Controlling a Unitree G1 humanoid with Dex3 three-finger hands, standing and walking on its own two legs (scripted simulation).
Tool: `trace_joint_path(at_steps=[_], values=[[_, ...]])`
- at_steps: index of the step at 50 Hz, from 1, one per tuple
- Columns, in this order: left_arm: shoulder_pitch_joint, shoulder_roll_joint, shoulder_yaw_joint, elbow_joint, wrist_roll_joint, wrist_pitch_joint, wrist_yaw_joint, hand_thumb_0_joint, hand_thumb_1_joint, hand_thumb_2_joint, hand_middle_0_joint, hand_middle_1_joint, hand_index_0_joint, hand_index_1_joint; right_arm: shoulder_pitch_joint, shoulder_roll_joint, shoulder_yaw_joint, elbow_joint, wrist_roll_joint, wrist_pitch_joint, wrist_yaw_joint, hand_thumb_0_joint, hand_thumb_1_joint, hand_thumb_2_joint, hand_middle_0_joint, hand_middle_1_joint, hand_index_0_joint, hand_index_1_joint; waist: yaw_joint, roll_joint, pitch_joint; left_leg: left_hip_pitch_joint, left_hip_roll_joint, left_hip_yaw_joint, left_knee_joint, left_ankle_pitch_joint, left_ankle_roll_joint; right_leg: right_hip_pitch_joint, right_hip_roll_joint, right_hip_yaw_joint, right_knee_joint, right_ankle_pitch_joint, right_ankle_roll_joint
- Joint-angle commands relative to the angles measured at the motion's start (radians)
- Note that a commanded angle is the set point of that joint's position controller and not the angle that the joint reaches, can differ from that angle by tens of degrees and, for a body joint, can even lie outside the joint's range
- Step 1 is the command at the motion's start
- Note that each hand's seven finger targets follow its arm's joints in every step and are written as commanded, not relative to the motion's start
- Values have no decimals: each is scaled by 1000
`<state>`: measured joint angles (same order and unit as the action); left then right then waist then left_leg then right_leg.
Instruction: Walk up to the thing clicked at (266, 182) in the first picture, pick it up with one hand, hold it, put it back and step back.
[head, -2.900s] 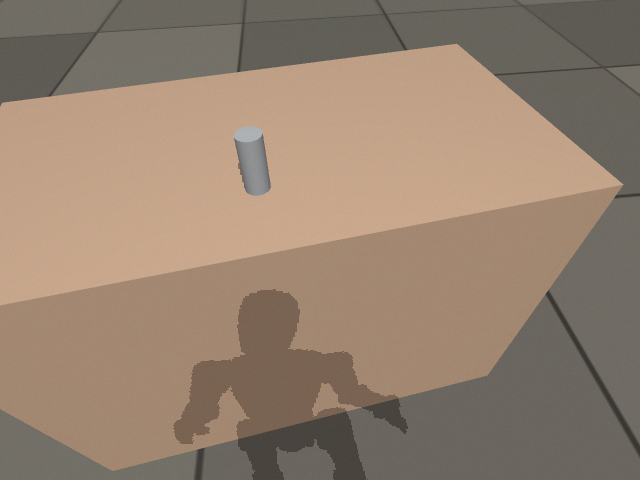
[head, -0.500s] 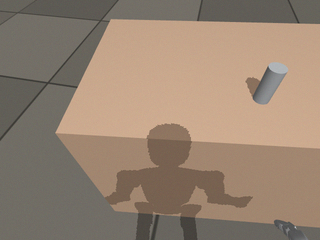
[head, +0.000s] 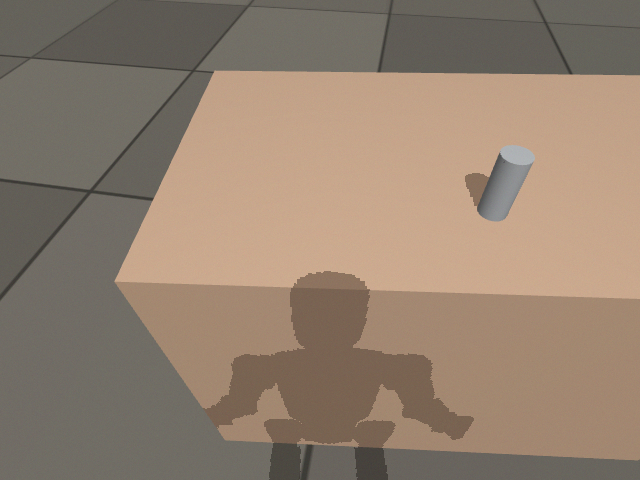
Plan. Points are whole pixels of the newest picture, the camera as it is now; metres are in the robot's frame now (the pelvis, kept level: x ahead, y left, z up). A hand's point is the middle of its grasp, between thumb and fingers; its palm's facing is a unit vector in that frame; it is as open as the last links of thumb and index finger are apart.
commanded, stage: walk up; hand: right
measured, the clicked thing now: (503, 185) +0.51 -0.26 +0.08
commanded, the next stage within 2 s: stand in 0.70 s
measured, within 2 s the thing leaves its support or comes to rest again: neither
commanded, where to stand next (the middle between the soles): +0.05 -0.03 m, yaw -2 degrees
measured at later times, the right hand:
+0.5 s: hand out of the picture +0.10 -0.25 -0.14, palm faces -0.02 +0.94 -0.35, open 7.4 cm
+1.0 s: hand out of the picture +0.09 -0.25 -0.15, palm faces -0.02 +0.94 -0.33, open 7.4 cm
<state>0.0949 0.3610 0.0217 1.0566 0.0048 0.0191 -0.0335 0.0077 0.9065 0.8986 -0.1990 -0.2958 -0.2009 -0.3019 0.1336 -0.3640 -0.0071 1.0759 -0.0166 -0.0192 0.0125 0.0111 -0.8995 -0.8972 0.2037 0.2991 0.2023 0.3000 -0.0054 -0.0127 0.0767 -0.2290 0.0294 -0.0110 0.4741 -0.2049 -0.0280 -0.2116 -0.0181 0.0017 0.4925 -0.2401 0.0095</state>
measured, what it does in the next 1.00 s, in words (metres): stands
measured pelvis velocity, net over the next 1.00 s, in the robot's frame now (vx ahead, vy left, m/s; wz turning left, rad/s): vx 0.02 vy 0.01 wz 0.00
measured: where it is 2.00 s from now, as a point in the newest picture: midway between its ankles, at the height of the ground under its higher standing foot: outside the picture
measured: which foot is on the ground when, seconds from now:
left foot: down 0.00-1.00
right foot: down 0.00-1.00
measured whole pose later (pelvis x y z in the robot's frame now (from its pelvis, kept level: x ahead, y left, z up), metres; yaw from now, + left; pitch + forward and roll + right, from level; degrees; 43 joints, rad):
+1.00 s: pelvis +0.02 +0.01 +0.01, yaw +0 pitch -2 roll +0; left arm 0.11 0.35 0.01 1.14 0.01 -0.02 -0.01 0.01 0.91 0.90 -0.20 -0.30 -0.20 -0.30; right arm 0.10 -0.35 -0.01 1.14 -0.01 -0.01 0.02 0.01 -0.90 -0.90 0.20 0.30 0.20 0.30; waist -0.01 0.00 0.05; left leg -0.15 0.03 0.00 0.35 -0.17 -0.02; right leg -0.12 -0.02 0.00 0.34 -0.19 0.02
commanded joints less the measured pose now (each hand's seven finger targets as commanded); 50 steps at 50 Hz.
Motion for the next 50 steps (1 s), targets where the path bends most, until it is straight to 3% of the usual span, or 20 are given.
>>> trace_joint_path(at_steps=[1,6,19,26,29,34,35,39,42,50], values=[[-49,220,48,-52,-3,-26,17,0,900,900,-200,-300,-200,-300,-71,-217,-39,-60,13,-31,-22,0,-900,-900,200,300,200,300,15,3,-100,30,81,-86,-109,39,58,41,-105,114,-145,74,-58],[-49,206,45,-37,-1,-27,19,0,900,900,-200,-300,-200,-300,-79,-210,-38,-47,13,-27,-23,0,-900,-900,200,300,200,300,9,0,-116,72,82,-73,-113,65,55,36,-105,109,-178,80,-54],[-30,197,42,-2,1,-22,17,0,900,900,-200,-300,-200,-300,-110,-213,-40,-27,9,-27,-22,0,-900,-900,200,300,200,300,13,27,-90,39,98,-95,-188,-14,53,53,-93,92,-179,89,-40],[-27,205,43,-2,4,-25,21,0,900,900,-200,-300,-200,-300,-111,-211,-43,-30,11,-24,-21,0,-900,-900,200,300,200,300,9,14,-116,80,97,-73,-158,89,53,59,-98,89,-182,142,-37],[-29,200,42,-3,3,-25,21,0,900,900,-200,-300,-200,-300,-104,-208,-42,-26,12,-22,-21,0,-900,-900,200,300,200,300,7,5,-117,70,95,-74,-160,81,52,69,-100,92,-185,147,-33],[-18,198,41,-4,4,-24,22,0,900,900,-200,-300,-200,-300,-110,-210,-44,-26,11,-20,-20,0,-900,-900,200,300,200,300,9,13,-118,81,96,-71,-163,77,54,65,-100,90,-186,142,-33],[-14,194,30,11,5,-35,24,0,900,900,-200,-300,-200,-300,-98,-194,-35,-7,6,-16,-16,0,-900,-900,200,300,200,300,7,45,-118,71,96,-80,-188,5,48,73,-107,96,-209,49,-27],[-20,206,29,17,9,-48,29,0,900,900,-200,-300,-200,-300,-104,-206,-37,-2,6,-13,-12,0,-900,-900,200,300,200,300,8,30,-84,59,97,-92,-199,-13,47,62,-105,93,-220,39,-25],[-17,207,25,20,7,-52,31,0,900,900,-200,-300,-200,-300,-92,-201,-35,2,8,-13,-9,0,-900,-900,200,300,200,300,3,7,-76,80,91,-87,-191,26,43,46,-107,93,-230,41,-24],[-15,208,23,20,3,-57,37,0,900,900,-200,-300,-200,-300,-85,-201,-32,7,9,-14,-13,0,-900,-900,200,300,200,300,5,13,-112,110,99,-80,-173,171,41,104,-115,79,-207,185,-17]])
